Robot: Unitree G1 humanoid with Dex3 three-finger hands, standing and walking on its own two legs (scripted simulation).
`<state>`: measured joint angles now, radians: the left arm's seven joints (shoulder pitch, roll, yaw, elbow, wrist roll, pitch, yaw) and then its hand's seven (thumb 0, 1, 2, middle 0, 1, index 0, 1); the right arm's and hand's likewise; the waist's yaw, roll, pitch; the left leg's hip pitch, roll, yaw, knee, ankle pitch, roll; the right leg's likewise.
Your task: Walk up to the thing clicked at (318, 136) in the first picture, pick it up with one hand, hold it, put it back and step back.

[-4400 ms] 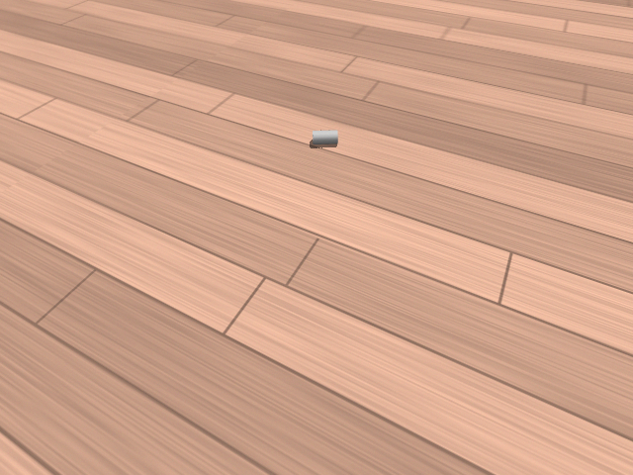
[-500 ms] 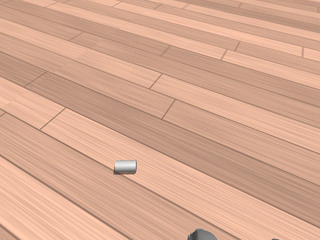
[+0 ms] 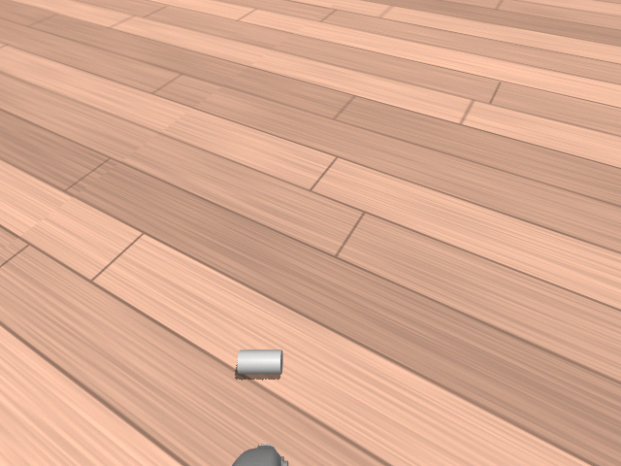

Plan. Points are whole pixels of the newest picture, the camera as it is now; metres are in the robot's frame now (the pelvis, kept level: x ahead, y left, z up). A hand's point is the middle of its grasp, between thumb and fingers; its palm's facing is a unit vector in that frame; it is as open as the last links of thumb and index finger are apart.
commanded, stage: walk up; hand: left
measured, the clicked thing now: (260, 361) +0.51 +0.23 -0.72
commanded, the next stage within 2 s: stand in 1.60 s
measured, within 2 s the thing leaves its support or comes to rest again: neither
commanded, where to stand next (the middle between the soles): +0.13 +0.01 m, yaw -2 degrees
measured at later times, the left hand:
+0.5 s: hand out of the picture +0.14 +0.27 -0.15, palm faces -0.08 -0.92 -0.37, open 7.4 cm
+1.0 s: hand (161, 429) +0.19 +0.25 -0.13, palm faces -0.06 -0.94 -0.33, open 7.4 cm
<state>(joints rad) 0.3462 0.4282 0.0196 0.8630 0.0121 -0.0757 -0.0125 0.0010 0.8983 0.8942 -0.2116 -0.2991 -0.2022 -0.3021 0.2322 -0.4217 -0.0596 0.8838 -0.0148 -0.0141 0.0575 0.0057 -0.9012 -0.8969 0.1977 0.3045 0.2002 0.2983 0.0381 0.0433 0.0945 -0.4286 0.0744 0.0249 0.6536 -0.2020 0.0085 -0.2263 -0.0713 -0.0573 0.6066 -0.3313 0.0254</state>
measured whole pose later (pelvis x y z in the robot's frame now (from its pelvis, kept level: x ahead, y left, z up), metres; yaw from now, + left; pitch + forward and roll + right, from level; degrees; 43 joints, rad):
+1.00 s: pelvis +0.08 +0.01 +0.02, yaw -2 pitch -2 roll +0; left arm 0.05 0.35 0.00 1.16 0.00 -0.01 -0.01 0.00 0.90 0.89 -0.21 -0.30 -0.20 -0.30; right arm 0.06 -0.37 0.01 1.16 0.00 -0.03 0.01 0.00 -0.90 -0.90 0.20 0.30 0.20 0.30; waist 0.00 0.00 0.05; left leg -0.15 0.04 0.05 0.36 -0.16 -0.02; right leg -0.13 -0.03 -0.03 0.36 -0.18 0.01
